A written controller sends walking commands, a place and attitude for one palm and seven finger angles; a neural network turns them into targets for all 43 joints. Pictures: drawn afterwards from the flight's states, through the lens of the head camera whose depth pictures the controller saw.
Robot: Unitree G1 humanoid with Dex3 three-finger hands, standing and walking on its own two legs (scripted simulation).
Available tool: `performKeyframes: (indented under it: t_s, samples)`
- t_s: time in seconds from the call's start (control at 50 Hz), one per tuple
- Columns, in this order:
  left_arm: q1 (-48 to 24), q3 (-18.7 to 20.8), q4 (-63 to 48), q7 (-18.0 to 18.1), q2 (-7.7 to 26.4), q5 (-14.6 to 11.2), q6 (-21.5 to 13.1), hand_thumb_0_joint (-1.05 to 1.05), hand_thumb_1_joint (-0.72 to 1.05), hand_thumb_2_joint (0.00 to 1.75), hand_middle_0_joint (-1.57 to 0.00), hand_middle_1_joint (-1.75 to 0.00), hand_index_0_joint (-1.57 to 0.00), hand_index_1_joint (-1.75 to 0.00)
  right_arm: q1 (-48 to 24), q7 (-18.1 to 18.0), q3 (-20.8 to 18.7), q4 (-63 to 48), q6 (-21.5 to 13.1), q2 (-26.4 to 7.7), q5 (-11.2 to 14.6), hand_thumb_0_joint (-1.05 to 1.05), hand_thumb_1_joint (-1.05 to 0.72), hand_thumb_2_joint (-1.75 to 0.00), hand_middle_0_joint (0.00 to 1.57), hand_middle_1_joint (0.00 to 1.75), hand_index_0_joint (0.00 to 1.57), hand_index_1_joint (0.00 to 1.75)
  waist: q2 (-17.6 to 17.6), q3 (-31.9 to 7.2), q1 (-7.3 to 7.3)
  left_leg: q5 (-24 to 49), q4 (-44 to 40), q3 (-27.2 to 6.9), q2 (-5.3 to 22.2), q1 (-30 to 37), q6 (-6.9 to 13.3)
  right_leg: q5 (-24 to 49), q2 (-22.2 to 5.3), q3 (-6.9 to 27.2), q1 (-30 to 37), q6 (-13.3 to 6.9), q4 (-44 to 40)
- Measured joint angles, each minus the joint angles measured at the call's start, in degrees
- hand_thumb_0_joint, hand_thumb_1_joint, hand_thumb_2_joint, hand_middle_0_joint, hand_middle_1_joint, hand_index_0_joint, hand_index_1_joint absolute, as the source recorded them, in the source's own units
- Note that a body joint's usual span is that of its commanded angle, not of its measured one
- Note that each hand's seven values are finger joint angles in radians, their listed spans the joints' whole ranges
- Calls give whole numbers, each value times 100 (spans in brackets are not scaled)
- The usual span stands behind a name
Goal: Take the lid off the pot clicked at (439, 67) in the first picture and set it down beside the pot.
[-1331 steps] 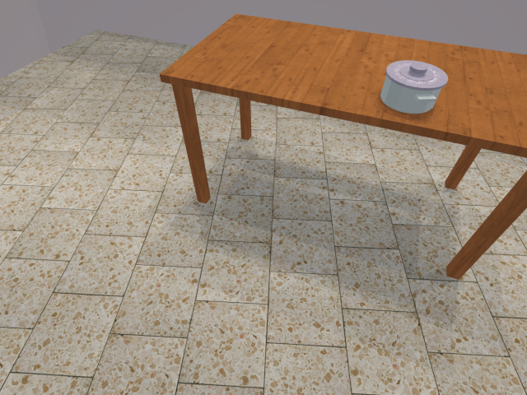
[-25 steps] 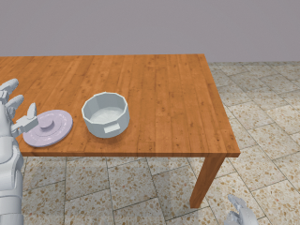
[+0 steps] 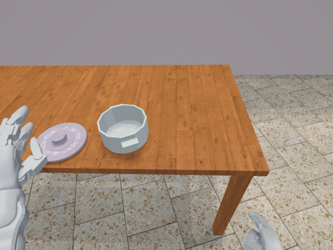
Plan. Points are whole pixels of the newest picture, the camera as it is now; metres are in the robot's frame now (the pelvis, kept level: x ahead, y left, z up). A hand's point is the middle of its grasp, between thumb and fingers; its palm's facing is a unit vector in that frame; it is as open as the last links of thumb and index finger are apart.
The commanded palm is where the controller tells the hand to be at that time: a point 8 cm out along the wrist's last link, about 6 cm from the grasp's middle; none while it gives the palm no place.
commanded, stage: draw the hand back to the body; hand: left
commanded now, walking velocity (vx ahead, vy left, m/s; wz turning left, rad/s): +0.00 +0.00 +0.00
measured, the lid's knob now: (58, 137) +0.45 +0.44 -0.04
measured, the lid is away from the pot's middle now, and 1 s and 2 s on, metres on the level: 0.23 0.23 0.23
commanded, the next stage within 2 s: step back with the hand held close in 0.46 s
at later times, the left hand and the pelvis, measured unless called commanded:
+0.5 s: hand (28, 187) +0.17 +0.27 +0.15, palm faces +0.41 -0.85 -0.33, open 7.4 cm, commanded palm +0.12 +0.31 +0.17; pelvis +0.00 +0.03 +0.00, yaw +1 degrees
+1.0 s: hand (20, 199) +0.16 +0.28 +0.14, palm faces +0.27 -0.84 -0.47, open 7.4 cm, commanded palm +0.10 +0.33 +0.17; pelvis -0.03 +0.05 -0.01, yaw +0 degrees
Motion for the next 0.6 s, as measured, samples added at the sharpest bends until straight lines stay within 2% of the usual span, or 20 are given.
performKeyframes:
  t_s: [0.36, 0.44, 0.6]
  samples:
    - [1656, -407, -1637, -24, -125, 108, 37, 1, 89, 90, -21, -30, -20, -30, 51, 66, 44, -217, -77, 146, -98, 1, -90, -90, 20, 30, 20, 30, -41, -95, 57, -99, 181, 21, -149, -46, 161, -38, -152, 10, 22, 167, 62]
    - [1674, -441, -1751, 16, -116, 154, 61, 1, 89, 90, -21, -30, -20, -30, 57, 45, 63, -212, -104, 164, -106, 1, -90, -90, 20, 30, 20, 30, -33, -80, 105, -113, 236, -3, -177, -72, 187, -45, -179, -16, 23, 191, 83]
    - [1653, -387, -1790, 18, -109, 158, 72, 1, 89, 90, -21, -30, -20, -30, 73, 60, 113, -301, -49, 198, -97, 1, -90, -90, 20, 30, 20, 30, -45, -71, 102, -110, 279, -7, -204, -142, 220, -46, -207, -23, -39, 222, 121]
